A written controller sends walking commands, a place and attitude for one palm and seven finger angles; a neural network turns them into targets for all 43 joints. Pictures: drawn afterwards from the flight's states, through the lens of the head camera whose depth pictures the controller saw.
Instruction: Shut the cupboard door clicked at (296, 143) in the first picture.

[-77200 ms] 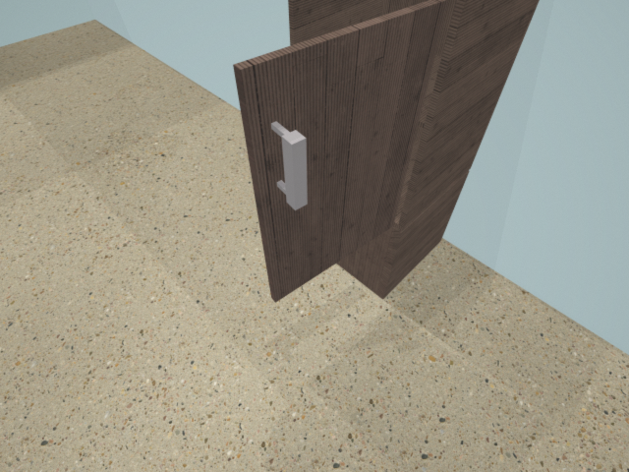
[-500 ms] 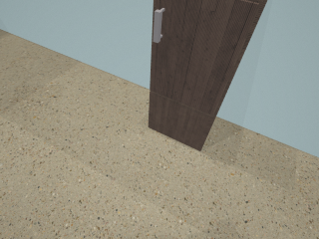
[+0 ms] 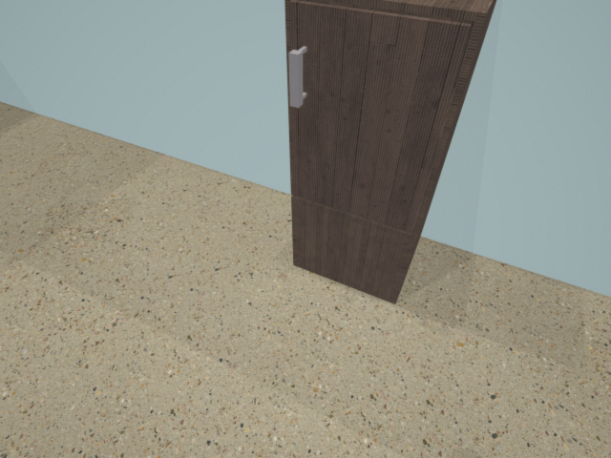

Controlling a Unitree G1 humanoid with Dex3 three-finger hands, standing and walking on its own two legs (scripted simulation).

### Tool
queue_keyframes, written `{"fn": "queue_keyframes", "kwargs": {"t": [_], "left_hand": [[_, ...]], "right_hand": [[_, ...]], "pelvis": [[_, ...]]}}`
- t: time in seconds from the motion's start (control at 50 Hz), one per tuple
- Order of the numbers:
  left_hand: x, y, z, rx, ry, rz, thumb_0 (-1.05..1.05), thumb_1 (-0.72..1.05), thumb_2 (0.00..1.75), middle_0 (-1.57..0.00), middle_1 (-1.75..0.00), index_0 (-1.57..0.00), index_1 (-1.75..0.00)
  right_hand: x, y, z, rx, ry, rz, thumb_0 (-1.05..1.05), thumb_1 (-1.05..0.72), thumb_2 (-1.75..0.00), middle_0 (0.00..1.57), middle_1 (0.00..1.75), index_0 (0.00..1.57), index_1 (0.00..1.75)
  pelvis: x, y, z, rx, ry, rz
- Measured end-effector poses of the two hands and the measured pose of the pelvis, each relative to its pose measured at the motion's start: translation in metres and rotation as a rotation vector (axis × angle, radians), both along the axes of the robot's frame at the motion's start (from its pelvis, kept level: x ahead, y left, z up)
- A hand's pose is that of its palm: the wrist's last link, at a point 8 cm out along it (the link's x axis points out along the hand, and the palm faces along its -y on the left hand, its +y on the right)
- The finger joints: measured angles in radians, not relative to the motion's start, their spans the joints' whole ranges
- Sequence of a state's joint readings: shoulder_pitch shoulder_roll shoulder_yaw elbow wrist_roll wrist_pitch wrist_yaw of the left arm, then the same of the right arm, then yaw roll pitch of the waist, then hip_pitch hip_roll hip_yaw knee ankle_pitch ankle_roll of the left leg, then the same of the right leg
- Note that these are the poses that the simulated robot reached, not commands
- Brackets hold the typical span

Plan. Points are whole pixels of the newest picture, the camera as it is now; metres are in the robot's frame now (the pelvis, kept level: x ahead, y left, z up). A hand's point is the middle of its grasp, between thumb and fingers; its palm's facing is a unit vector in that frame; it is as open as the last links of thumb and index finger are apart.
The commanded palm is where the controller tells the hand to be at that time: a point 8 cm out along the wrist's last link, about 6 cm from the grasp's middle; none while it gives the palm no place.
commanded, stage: let the arm hang, fingers relaxed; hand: left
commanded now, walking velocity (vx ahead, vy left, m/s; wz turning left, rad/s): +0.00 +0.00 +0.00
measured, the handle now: (300, 76) +0.98 +0.07 +0.08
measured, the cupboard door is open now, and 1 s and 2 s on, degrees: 0 0 0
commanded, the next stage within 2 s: look to check the result in 0.22 s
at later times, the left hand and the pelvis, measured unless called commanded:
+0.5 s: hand out of the picture -0.03 +0.16 -0.18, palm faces +0.03 -0.98 -0.20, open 7.4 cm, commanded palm none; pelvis +0.00 -0.01 +0.00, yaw +0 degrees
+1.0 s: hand out of the picture +0.03 +0.17 -0.17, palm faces +0.01 -0.98 -0.21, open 7.4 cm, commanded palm none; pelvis +0.02 -0.01 +0.00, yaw +0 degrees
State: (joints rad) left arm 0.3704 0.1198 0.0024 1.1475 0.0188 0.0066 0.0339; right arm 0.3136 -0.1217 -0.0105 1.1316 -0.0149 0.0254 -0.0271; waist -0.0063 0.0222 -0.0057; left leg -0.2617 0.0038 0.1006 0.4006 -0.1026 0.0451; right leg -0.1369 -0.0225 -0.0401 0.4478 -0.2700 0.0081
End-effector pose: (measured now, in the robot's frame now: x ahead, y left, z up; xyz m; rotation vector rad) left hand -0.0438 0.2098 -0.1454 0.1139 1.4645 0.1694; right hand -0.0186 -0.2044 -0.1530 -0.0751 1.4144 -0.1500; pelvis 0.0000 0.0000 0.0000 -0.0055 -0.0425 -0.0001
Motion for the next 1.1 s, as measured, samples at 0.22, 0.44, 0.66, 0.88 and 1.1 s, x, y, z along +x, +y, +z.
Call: {"fn": "queue_keyframes", "kwargs": {"t": [0.22,0.44,0.66,0.88,1.1], "left_hand": [[0.004,-0.013,-0.003,-0.026,-0.014,-0.006,0.0,0.91,0.9,-0.2,-0.3,-0.2,-0.3],[0.002,-0.004,0.0,0.006,0.023,-0.01,0.0,0.91,0.9,-0.2,-0.3,-0.2,-0.3],[0.027,0.006,0.003,0.03,-0.009,-0.029,0.0,0.91,0.9,-0.2,-0.3,-0.2,-0.3],[0.059,0.009,0.004,0.032,-0.066,-0.047,0.0,0.91,0.9,-0.2,-0.3,-0.2,-0.3],[0.073,0.015,0.006,0.042,-0.076,-0.054,0.0,0.91,0.9,-0.2,-0.3,-0.2,-0.3]], "right_hand": [[-0.009,-0.014,0.004,-0.026,0.014,-0.017,0.0,-0.91,-0.9,0.2,0.3,0.19,0.3],[-0.015,-0.023,0.005,-0.037,0.052,-0.02,0.0,-0.9,-0.9,0.2,0.3,0.19,0.3],[0.009,-0.03,0.007,-0.046,0.021,-0.003,0.0,-0.9,-0.9,0.2,0.3,0.19,0.3],[0.043,-0.038,0.01,-0.066,-0.037,0.023,0.0,-0.9,-0.9,0.2,0.3,0.19,0.3],[0.063,-0.046,0.014,-0.085,-0.057,0.042,0.0,-0.9,-0.9,0.2,0.3,0.2,0.3]], "pelvis": [[-0.002,-0.006,0.0,-0.001,0.006,-0.002],[0.003,-0.011,0.0,-0.003,0.003,-0.003],[0.01,-0.012,0.002,-0.002,0.001,-0.005],[0.018,-0.012,0.003,0.0,0.0,-0.003],[0.026,-0.012,0.004,0.0,0.002,-0.001]]}}
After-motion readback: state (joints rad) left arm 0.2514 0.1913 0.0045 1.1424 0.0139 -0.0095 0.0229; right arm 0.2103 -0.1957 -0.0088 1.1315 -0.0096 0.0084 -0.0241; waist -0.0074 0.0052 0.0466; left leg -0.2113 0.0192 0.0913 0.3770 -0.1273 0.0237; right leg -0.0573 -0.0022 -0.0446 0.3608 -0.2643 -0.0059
